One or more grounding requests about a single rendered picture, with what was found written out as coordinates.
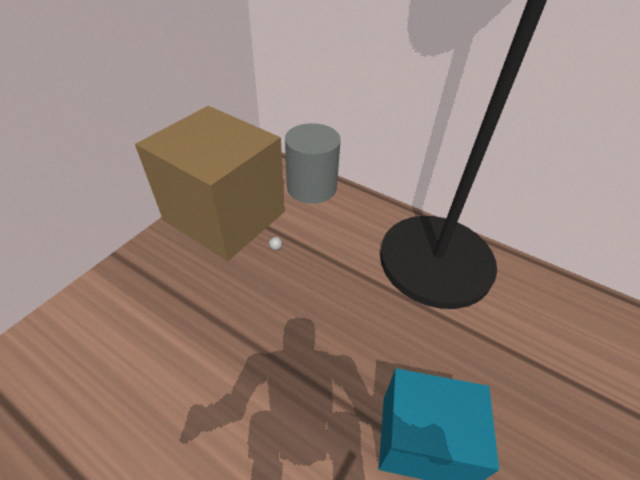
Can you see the coat stand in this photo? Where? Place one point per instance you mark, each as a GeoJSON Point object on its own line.
{"type": "Point", "coordinates": [437, 261]}

